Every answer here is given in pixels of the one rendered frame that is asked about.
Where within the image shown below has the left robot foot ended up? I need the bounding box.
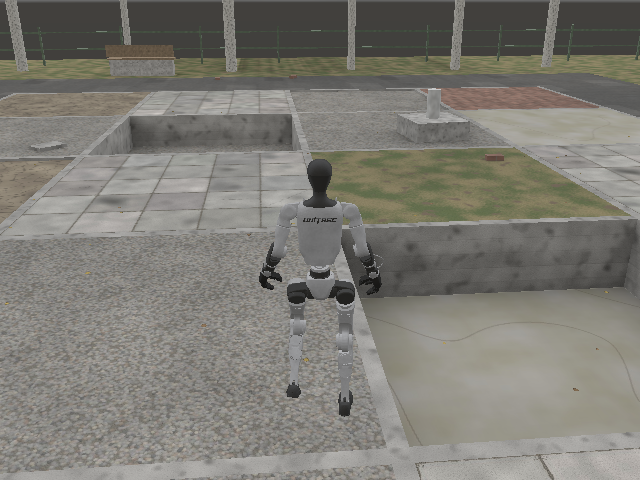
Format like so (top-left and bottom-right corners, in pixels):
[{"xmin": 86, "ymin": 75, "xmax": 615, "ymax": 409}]
[{"xmin": 286, "ymin": 382, "xmax": 301, "ymax": 398}]

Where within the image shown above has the robot right hand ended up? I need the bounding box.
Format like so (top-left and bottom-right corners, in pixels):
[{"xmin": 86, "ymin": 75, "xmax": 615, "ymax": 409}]
[{"xmin": 359, "ymin": 273, "xmax": 382, "ymax": 295}]

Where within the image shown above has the robot left hand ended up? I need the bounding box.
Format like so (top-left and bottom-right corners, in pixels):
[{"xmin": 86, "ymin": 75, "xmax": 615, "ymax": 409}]
[{"xmin": 259, "ymin": 272, "xmax": 282, "ymax": 290}]

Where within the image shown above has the humanoid robot head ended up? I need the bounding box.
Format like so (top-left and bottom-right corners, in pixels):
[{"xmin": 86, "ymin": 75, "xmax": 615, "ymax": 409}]
[{"xmin": 303, "ymin": 159, "xmax": 337, "ymax": 208}]

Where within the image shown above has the right robot forearm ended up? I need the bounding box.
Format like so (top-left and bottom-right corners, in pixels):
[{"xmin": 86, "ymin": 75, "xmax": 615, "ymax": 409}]
[{"xmin": 359, "ymin": 242, "xmax": 379, "ymax": 279}]

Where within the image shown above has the robot right upper arm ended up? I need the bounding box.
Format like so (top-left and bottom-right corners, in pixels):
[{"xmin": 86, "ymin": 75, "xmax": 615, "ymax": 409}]
[{"xmin": 341, "ymin": 202, "xmax": 370, "ymax": 258}]

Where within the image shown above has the robot left upper arm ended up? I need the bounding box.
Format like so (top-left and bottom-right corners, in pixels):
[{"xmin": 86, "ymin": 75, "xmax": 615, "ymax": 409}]
[{"xmin": 271, "ymin": 202, "xmax": 299, "ymax": 258}]

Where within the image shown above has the left robot forearm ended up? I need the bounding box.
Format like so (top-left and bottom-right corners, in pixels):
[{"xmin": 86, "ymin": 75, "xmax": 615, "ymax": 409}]
[{"xmin": 261, "ymin": 242, "xmax": 281, "ymax": 277}]

